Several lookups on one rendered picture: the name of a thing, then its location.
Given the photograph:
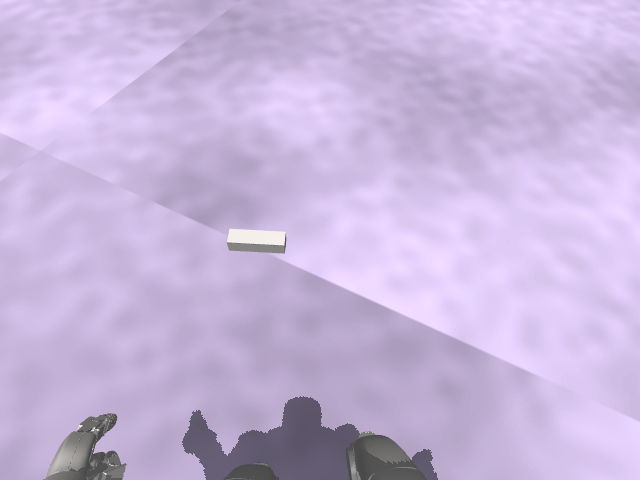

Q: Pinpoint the carton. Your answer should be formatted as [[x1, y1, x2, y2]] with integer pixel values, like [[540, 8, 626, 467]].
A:
[[227, 229, 286, 254]]

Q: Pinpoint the left robot hand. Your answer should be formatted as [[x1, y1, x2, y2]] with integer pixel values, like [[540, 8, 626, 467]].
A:
[[46, 413, 126, 480]]

